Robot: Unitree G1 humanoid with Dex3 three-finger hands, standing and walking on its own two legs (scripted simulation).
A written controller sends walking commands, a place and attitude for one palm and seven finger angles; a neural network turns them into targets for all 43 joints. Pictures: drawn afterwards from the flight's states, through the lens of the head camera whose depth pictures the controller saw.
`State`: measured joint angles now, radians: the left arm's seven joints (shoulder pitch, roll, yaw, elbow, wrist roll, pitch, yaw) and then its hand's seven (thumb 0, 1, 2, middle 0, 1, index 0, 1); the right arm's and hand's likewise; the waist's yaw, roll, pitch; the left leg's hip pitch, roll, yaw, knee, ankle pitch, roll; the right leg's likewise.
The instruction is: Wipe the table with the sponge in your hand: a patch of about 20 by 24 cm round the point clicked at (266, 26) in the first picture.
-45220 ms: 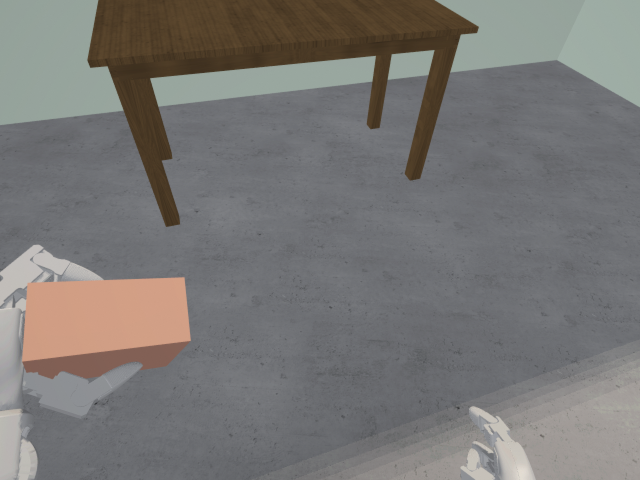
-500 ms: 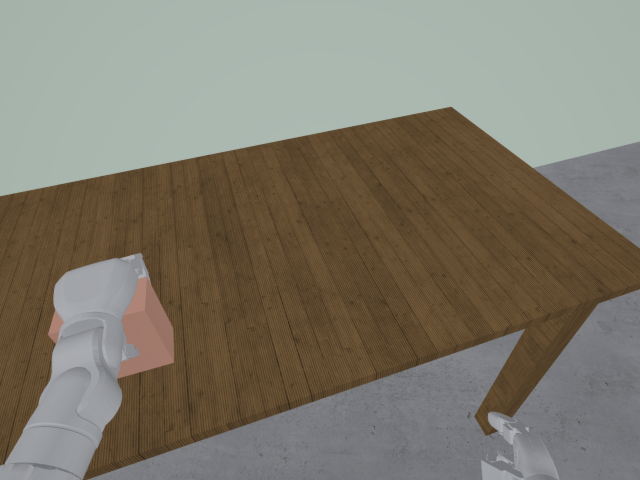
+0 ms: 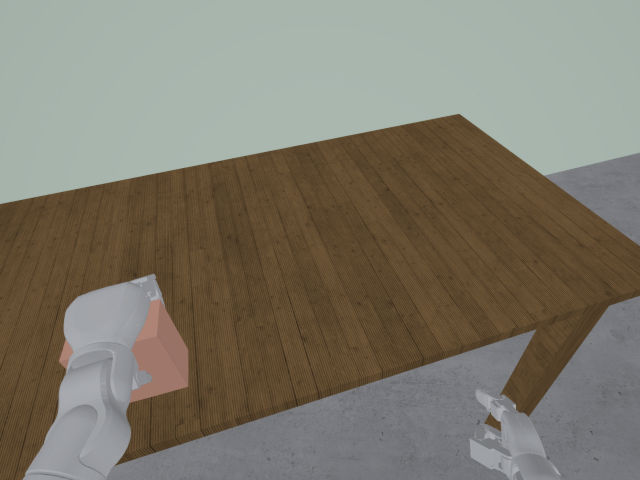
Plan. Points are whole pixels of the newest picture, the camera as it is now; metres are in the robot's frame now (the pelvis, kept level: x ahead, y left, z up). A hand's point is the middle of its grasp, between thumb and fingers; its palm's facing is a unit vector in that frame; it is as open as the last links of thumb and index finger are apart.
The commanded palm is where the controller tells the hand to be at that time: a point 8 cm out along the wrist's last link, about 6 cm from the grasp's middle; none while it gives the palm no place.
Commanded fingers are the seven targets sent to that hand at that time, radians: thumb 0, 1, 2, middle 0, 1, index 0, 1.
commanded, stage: wipe back along the first lane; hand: left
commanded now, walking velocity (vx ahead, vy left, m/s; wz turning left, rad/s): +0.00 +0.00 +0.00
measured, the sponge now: (138, 363) +0.24 +0.29 +0.02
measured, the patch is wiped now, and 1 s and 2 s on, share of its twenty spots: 0.90 0.90 0.90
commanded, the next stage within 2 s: lift the sponge slowly off the table in 0.04 s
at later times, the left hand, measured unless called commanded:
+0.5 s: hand (136, 356) +0.22 +0.26 +0.07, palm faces +0.03 -0.11 -0.99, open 10.4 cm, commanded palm +0.20 +0.26 +0.14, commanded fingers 0.00 0.10 1.30 -1.20 -1.60 -1.20 -1.60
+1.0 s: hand (124, 337) +0.23 +0.27 +0.11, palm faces +0.08 -0.10 -0.99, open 10.3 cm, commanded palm +0.20 +0.26 +0.17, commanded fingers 0.00 0.10 1.30 -1.20 -1.60 -1.20 -1.60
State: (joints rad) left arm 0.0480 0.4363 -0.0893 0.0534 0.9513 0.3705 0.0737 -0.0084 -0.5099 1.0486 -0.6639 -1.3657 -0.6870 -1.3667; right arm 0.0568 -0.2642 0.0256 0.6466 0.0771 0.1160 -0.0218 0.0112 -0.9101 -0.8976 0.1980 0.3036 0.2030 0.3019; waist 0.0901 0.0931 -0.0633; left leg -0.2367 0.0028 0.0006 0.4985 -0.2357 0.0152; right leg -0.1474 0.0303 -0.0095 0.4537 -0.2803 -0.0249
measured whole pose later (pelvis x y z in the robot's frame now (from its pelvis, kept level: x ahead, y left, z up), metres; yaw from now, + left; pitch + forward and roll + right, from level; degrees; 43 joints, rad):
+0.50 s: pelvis +0.00 -0.01 +0.00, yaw +0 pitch -4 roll +0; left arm 0.14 0.44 -0.11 -0.08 0.93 0.40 0.04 -0.01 -0.52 1.05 -0.69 -1.34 -0.71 -1.34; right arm 0.03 -0.26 0.03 0.65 0.06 0.10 -0.03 0.01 -0.91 -0.90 0.20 0.30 0.20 0.30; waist 0.11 0.10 -0.04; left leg -0.19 0.01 0.00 0.48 -0.23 0.00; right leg -0.10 0.04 -0.01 0.45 -0.28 -0.04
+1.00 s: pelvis -0.01 -0.02 +0.00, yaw +0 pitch -5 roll +0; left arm 0.07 0.49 -0.07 -0.07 0.89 0.38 0.00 -0.01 -0.53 1.05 -0.71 -1.32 -0.73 -1.32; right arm 0.02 -0.26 0.04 0.68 0.06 0.07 -0.05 0.01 -0.91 -0.90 0.20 0.30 0.20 0.30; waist 0.11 0.11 -0.03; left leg -0.15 0.02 0.00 0.44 -0.20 -0.01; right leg -0.08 0.05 -0.01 0.42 -0.25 -0.05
